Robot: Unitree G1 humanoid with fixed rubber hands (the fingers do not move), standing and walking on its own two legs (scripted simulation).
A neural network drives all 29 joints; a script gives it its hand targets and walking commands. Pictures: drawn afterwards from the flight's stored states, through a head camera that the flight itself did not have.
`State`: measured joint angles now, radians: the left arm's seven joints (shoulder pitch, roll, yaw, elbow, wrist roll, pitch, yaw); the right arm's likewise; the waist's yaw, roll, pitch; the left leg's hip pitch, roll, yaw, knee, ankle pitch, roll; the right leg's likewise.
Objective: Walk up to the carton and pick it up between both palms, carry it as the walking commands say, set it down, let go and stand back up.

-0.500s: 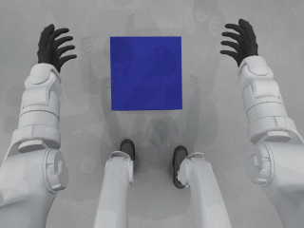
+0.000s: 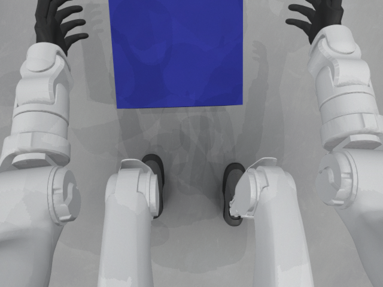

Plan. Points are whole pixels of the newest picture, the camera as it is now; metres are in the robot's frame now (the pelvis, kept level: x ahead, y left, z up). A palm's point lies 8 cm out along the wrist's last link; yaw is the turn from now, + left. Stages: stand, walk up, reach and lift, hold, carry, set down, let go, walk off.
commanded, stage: reach and lift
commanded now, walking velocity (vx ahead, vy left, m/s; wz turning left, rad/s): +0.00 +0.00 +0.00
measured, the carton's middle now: (178, 52) +0.54 +0.05 -0.36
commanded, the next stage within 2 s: none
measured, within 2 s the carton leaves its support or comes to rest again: neither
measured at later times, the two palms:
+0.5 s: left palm (93, 65) +0.50 +0.24 -0.29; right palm (282, 52) +0.53 -0.18 -0.27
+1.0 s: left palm (93, 61) +0.51 +0.23 -0.29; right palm (282, 49) +0.54 -0.18 -0.27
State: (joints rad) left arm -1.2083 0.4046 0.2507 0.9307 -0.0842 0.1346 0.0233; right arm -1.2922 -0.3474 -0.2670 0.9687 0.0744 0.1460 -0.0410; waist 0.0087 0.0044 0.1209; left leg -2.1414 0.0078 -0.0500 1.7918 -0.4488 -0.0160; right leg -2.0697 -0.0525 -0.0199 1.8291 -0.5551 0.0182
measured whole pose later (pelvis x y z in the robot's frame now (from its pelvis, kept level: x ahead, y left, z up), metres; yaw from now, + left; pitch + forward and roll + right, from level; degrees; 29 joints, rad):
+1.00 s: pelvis -0.02 +0.00 -0.10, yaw +0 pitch +33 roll -2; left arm -1.46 0.48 0.07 1.18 -0.24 0.05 0.08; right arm -1.54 -0.40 -0.09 1.19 0.21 0.08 -0.09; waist 0.01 -0.01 0.48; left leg -2.24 0.01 -0.06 2.14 -0.48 -0.02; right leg -2.17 -0.04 0.00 2.19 -0.60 0.02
